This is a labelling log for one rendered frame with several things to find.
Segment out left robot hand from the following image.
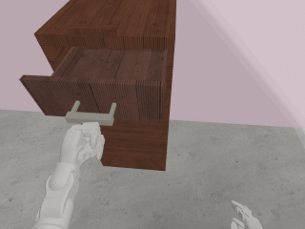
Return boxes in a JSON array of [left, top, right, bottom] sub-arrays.
[[59, 122, 105, 169]]

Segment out robot left forearm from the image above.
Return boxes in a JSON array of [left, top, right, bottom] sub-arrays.
[[31, 162, 81, 229]]

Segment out handle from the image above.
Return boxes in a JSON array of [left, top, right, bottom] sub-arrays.
[[65, 100, 116, 126], [67, 24, 118, 38]]

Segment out right robot hand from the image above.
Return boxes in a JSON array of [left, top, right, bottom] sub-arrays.
[[231, 200, 263, 229]]

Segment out drawer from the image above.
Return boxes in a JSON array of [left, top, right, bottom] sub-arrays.
[[19, 46, 168, 123]]

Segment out cabinet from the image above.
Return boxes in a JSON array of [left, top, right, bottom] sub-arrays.
[[34, 0, 176, 171]]

